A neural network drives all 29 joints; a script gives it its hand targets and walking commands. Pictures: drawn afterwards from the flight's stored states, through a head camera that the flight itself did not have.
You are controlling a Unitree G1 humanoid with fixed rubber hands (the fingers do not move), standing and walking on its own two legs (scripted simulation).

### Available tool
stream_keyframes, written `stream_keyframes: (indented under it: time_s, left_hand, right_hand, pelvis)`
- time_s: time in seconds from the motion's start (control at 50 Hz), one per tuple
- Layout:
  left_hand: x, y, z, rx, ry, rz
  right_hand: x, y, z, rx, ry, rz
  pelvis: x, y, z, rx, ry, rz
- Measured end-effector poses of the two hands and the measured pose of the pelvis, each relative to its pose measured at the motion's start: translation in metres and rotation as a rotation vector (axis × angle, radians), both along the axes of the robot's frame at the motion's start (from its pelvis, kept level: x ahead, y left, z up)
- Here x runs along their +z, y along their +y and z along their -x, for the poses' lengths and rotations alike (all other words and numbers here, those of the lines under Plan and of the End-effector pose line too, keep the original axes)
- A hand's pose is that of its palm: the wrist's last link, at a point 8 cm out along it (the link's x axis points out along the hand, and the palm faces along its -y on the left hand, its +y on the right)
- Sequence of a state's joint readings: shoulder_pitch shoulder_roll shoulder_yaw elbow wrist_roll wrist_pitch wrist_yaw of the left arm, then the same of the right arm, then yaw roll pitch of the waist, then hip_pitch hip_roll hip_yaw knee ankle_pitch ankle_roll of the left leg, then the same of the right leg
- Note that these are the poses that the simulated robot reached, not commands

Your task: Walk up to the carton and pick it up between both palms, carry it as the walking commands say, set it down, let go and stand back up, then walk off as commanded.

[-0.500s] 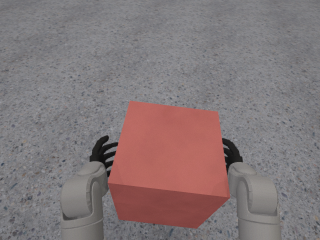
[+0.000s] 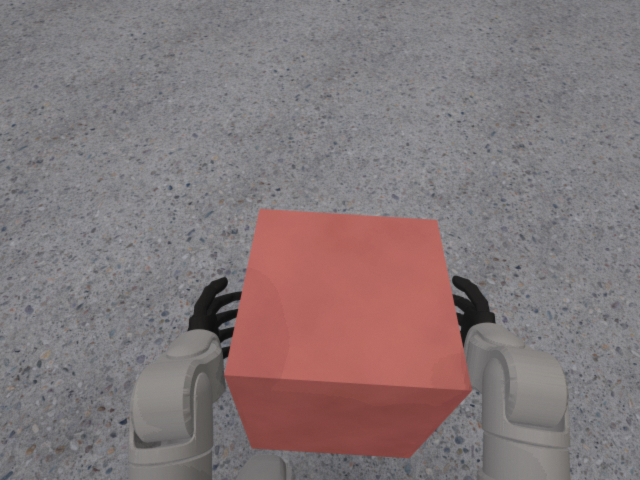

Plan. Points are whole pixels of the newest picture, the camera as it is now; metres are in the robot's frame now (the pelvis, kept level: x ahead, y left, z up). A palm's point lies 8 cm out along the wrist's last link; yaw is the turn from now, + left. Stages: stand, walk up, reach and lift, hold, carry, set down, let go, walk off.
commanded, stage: carry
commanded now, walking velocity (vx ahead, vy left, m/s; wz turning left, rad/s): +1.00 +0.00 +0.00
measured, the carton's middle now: (338, 340) +0.28 +0.02 -0.01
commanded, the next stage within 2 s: none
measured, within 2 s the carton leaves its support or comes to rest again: neither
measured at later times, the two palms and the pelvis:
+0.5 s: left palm (265, 64) +0.75 +0.18 +0.09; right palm (438, 86) +0.70 -0.12 +0.10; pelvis +0.46 +0.06 +0.01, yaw -5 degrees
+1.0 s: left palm out of the picture +1.10 +0.22 +0.07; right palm out of the picture +1.10 -0.08 +0.08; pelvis +0.82 +0.07 +0.02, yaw -4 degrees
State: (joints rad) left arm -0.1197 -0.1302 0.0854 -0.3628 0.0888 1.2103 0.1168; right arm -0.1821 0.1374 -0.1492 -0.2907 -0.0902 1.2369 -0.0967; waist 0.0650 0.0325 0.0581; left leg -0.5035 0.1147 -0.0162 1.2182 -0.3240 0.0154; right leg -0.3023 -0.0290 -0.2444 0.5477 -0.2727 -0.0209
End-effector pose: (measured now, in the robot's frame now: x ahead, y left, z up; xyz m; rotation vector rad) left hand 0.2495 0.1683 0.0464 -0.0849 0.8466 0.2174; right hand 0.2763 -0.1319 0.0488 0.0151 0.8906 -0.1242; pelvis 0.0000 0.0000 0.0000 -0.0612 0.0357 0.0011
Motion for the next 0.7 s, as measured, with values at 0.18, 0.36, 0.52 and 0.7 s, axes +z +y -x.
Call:
stream_keyframes:
  time_s: [0.18,0.36,0.52,0.7]
  left_hand:
    - [0.016,0.035,-0.193,-0.019,-0.159,0.054]
    - [0.033,0.017,-0.370,-0.196,-0.068,0.052]
    - [0.045,0.007,-0.515,-0.217,-0.161,0.037]
    - [0.006,0.016,-0.669,-0.090,-0.080,-0.004]
  right_hand:
    - [0.027,0.034,-0.179,-0.002,-0.158,0.064]
    - [0.036,0.019,-0.300,-0.183,-0.066,0.057]
    - [0.048,0.008,-0.444,-0.204,-0.159,0.044]
    - [0.005,0.015,-0.643,-0.050,-0.080,0.023]
  pelvis:
    - [-0.010,0.040,-0.186,-0.058,-0.011,-0.052]
    - [0.020,0.070,-0.336,-0.107,0.025,-0.032]
    - [0.009,0.062,-0.486,-0.082,0.017,-0.020]
    - [-0.019,0.037,-0.646,-0.034,-0.005,0.021]
